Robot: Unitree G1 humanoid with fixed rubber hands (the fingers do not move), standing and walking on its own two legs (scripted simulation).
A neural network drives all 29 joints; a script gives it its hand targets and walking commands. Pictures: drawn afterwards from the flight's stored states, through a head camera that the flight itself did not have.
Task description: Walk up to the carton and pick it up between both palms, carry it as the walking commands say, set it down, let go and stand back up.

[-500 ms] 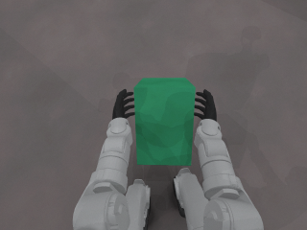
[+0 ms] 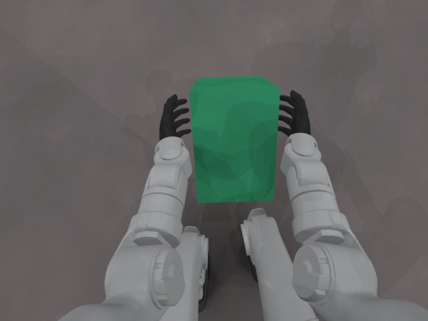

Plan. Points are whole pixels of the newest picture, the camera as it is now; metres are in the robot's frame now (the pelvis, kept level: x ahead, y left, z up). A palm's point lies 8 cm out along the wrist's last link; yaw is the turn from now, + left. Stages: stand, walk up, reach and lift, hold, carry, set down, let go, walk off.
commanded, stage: set down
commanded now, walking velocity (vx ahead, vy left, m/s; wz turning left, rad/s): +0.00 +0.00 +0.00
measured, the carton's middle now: (231, 133) +0.47 -0.06 -0.18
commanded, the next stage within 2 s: none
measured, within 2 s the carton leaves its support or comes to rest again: neither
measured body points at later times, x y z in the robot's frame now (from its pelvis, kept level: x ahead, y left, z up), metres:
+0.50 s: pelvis -0.02 -0.01 -0.08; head +0.26 -0.04 +0.28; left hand +0.48 +0.05 -0.17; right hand +0.46 -0.19 -0.17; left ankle +0.05 +0.10 -0.55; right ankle +0.11 -0.12 -0.55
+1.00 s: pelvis -0.03 -0.01 -0.13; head +0.30 -0.05 +0.17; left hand +0.51 +0.05 -0.26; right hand +0.49 -0.20 -0.26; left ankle +0.05 +0.10 -0.55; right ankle +0.11 -0.12 -0.55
